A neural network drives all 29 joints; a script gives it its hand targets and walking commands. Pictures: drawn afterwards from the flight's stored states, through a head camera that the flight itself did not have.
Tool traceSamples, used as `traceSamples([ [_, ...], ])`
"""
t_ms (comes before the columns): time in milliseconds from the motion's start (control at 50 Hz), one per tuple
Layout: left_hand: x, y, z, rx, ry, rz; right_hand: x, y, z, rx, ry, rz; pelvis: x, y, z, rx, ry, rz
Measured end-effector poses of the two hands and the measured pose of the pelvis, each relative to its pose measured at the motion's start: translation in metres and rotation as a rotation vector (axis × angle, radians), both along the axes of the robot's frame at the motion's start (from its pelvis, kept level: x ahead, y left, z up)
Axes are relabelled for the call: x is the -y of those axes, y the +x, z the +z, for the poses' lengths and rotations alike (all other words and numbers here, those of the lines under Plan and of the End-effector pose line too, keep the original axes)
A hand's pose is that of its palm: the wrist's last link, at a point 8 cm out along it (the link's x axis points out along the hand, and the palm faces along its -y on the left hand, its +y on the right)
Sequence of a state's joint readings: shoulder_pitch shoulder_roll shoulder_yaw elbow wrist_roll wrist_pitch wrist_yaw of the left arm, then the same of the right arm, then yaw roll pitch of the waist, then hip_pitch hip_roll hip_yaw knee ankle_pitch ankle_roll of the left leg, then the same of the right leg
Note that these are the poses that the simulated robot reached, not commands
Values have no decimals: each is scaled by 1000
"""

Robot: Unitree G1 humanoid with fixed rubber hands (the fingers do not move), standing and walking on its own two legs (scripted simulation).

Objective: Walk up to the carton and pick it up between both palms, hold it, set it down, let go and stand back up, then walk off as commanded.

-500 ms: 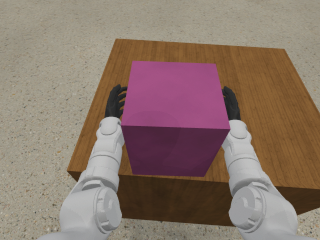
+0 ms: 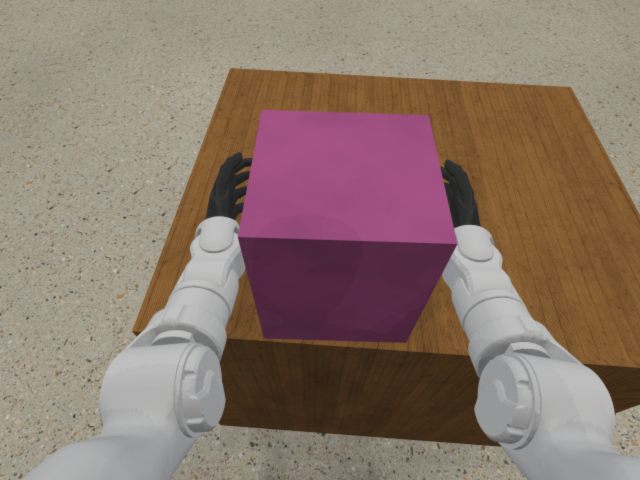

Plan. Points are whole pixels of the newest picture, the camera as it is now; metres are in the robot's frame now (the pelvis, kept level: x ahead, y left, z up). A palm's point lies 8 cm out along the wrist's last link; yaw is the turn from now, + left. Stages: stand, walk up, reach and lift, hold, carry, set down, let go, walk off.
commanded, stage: set down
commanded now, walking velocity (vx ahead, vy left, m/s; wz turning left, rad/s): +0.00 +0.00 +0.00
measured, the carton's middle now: (339, 235) +0.44 +0.01 +0.04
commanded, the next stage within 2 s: none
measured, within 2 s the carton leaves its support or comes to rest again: neither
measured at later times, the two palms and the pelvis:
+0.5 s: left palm (219, 236) +0.42 +0.17 +0.05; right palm (465, 240) +0.43 -0.15 +0.06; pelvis +0.00 -0.01 +0.00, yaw +0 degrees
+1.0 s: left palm (199, 281) +0.35 +0.18 +0.05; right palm (500, 286) +0.36 -0.18 +0.06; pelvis -0.04 -0.01 +0.00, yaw +0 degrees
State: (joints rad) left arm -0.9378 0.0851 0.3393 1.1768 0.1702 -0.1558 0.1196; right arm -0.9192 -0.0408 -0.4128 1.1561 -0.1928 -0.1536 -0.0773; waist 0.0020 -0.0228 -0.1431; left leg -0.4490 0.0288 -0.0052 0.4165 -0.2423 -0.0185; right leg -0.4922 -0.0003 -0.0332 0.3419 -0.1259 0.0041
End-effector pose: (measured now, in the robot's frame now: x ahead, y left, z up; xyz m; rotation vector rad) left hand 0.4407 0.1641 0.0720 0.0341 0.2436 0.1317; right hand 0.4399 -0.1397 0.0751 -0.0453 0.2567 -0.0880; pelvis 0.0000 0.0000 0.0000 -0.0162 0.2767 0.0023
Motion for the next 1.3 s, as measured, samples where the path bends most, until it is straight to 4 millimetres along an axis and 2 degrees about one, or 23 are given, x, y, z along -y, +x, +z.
traceSamples([
  [380, -3, -1, -4, -17, 11, -45, 3, -1, -8, -37, -14, 35, 3, -2, -1, -43, 3, -1],
  [560, -11, -29, -32, -74, 11, -28, 17, -21, -24, -41, -6, 21, 7, -6, -1, -38, 7, -1],
  [660, -16, -45, -42, -81, -1, -14, 26, -33, -24, -22, -12, 20, 10, -11, -1, -30, 6, -4],
  [1060, -19, -94, -21, -27, 4, -20, 38, -90, -12, 11, 6, 17, 15, -40, 0, 83, 12, -3],
  [1300, -28, -126, -30, -43, 2, -4, 42, -120, -16, 19, 18, 11, 14, -45, 2, 179, 10, -2],
])
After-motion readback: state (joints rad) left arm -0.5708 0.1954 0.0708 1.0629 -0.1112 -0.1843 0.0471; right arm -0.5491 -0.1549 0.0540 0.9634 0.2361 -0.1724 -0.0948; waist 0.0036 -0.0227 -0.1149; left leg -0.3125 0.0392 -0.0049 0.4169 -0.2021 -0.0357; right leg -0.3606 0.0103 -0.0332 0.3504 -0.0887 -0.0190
